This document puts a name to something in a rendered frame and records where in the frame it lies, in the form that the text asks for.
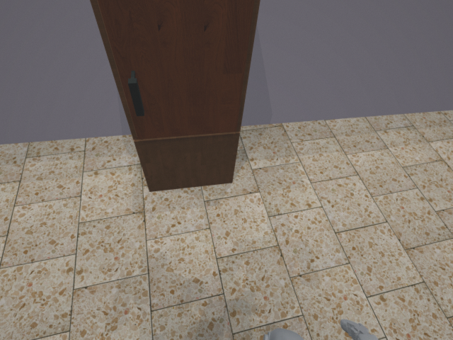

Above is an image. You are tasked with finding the handle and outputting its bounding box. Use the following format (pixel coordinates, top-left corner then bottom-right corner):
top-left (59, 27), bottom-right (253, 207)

top-left (128, 71), bottom-right (144, 116)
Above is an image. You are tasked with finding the robot right hand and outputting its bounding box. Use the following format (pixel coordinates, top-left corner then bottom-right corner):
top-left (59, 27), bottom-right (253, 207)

top-left (340, 319), bottom-right (378, 340)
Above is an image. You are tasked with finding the cupboard door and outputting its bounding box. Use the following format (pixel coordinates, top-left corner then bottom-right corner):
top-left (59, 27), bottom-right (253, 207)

top-left (98, 0), bottom-right (254, 139)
